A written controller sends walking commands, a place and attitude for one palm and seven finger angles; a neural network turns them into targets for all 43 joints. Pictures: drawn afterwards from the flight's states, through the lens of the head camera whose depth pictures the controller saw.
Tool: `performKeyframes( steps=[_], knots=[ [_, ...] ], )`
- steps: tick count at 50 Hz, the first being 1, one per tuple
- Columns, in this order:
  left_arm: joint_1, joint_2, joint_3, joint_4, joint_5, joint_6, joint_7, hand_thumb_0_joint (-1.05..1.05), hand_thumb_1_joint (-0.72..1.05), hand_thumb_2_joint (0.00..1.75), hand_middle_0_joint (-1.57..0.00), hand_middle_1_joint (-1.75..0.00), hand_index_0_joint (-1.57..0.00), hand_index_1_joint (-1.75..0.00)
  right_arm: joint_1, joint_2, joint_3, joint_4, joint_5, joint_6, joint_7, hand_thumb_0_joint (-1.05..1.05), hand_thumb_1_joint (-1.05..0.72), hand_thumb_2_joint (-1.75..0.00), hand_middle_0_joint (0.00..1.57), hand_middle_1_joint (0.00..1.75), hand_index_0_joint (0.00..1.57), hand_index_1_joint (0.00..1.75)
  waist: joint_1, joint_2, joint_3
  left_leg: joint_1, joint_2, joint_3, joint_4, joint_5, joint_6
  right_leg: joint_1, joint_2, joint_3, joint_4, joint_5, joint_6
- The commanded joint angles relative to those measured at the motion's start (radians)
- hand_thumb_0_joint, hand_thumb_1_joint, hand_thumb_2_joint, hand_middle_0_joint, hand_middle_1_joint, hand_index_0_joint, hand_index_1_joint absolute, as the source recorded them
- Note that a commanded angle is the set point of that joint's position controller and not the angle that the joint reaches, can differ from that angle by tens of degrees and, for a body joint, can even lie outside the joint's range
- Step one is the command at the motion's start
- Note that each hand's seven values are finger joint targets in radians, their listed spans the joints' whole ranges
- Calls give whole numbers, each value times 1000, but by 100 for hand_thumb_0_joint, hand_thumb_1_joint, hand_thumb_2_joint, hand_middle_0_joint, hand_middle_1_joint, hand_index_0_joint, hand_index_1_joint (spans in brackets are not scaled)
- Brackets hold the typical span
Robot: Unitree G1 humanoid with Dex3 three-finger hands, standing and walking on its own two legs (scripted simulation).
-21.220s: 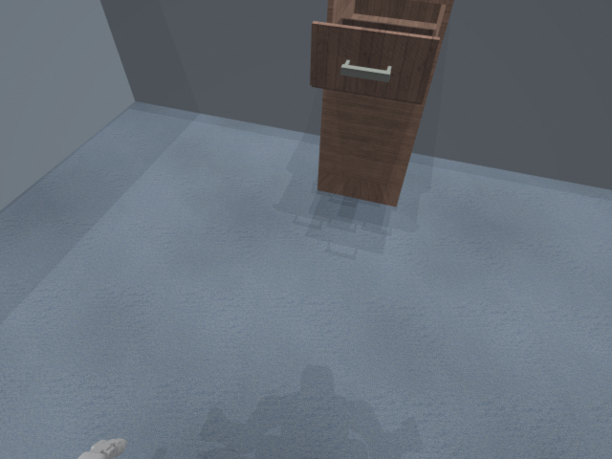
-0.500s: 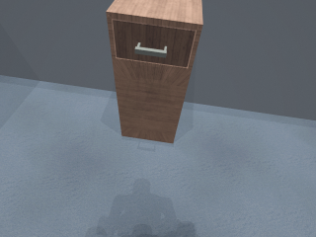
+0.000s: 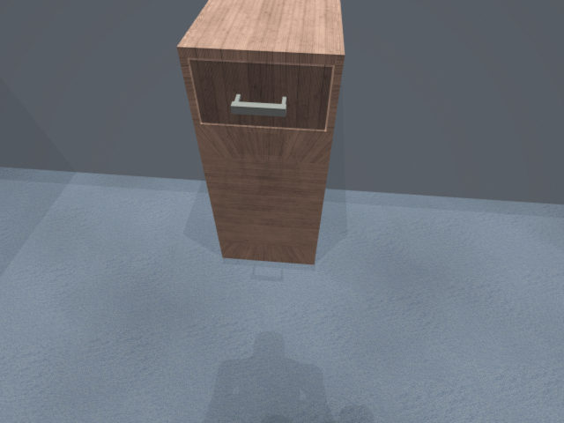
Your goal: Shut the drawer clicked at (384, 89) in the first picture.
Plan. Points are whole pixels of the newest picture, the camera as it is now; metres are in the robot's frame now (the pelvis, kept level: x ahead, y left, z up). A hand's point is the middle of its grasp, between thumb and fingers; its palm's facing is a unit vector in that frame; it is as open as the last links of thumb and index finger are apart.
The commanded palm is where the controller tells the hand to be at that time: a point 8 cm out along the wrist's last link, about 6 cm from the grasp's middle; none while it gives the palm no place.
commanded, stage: let the arm hang, fingers relaxed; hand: left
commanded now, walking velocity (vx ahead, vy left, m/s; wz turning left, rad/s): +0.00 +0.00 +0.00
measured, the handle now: (259, 104) +0.83 +0.10 +0.01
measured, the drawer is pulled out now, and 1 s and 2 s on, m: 0.00 0.00 0.00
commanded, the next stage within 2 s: look to check the result in 0.22 s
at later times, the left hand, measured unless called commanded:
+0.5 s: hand out of the picture -0.01 +0.15 -0.18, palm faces +0.04 -0.99 -0.16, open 7.4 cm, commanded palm none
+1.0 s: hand out of the picture +0.00 +0.14 -0.18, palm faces +0.04 -0.99 -0.16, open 7.4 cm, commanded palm none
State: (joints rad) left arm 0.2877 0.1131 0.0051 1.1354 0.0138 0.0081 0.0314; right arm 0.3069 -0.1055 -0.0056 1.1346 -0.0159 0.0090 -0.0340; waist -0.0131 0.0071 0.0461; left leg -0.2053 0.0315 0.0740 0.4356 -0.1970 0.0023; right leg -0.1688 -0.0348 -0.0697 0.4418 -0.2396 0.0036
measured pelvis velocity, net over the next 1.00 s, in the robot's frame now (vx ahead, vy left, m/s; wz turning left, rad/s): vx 0.01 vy -0.01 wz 0.00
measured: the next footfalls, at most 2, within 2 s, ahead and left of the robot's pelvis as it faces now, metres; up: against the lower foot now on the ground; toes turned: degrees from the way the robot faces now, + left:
none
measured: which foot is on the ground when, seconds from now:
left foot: down 0.00-1.00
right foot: down 0.00-1.00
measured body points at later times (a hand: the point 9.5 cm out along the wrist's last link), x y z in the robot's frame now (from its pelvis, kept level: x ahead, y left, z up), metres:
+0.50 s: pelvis +0.00 -0.01 +0.00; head +0.02 -0.01 +0.45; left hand -0.01 +0.20 -0.16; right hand -0.03 -0.20 -0.17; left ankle +0.03 +0.12 -0.74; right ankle +0.00 -0.12 -0.74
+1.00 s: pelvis +0.01 -0.01 +0.00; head +0.03 -0.01 +0.45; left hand +0.00 +0.20 -0.16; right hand -0.01 -0.21 -0.16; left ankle +0.03 +0.12 -0.74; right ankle +0.00 -0.12 -0.74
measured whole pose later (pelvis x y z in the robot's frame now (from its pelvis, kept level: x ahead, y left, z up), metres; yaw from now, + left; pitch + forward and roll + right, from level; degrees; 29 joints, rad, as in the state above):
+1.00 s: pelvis +0.01 -0.01 +0.00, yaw +0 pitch -2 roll +0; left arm 0.29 0.11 0.02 1.15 0.01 -0.01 0.03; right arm 0.29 -0.10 -0.01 1.15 -0.01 0.00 -0.04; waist -0.01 0.01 0.05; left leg -0.19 0.05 0.07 0.42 -0.21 -0.01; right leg -0.15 -0.02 -0.07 0.42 -0.25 -0.01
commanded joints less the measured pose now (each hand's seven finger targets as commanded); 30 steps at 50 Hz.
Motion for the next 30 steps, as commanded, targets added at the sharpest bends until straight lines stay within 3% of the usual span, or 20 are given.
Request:
performKeyframes(
  steps=[1,8,14,20,30],
  knots=[
    [87,97,23,-8,-5,-17,6,0,90,90,-20,-30,-20,-30,85,-75,-21,-13,-2,-10,-4,0,-90,-90,20,30,20,30,9,7,70,-12,64,-84,-97,6,26,-78,-66,71,-114,-24,-38],
    [93,85,25,-4,-5,-19,7,0,90,90,-20,-30,-20,-30,97,-66,-24,-5,-2,-12,-7,0,-90,-90,20,30,20,30,7,24,66,0,67,-80,-92,21,26,-83,-64,71,-111,-7,-39],
    [99,80,26,-5,-5,-23,10,0,90,90,-20,-30,-20,-30,102,-68,-28,-6,1,-13,-9,0,-90,-90,20,30,20,30,6,-7,37,25,73,-79,-80,58,27,-76,-61,74,-106,13,-39],
    [101,76,25,1,-5,-22,10,0,90,90,-20,-30,-20,-30,97,-63,-26,-1,0,-12,-9,0,-90,-90,20,30,20,30,5,0,63,16,74,-76,-85,42,26,-86,-63,74,-114,2,-38],
    [98,77,25,0,-5,-26,10,0,90,90,-20,-30,-20,-30,89,-66,-27,0,0,-13,-9,0,-90,-90,20,30,20,30,3,5,50,31,75,-71,-77,71,23,-78,-65,77,-118,29,-37]
  ],
)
